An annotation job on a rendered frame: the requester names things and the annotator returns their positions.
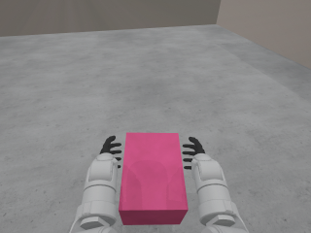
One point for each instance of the right robot forearm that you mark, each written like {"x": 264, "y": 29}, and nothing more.
{"x": 215, "y": 205}

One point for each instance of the left robot forearm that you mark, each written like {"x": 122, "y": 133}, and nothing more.
{"x": 98, "y": 203}

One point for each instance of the left robot hand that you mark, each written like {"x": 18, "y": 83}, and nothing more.
{"x": 107, "y": 147}

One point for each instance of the carton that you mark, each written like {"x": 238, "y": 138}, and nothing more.
{"x": 153, "y": 189}

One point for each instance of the right robot hand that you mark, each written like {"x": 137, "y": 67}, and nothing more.
{"x": 197, "y": 147}

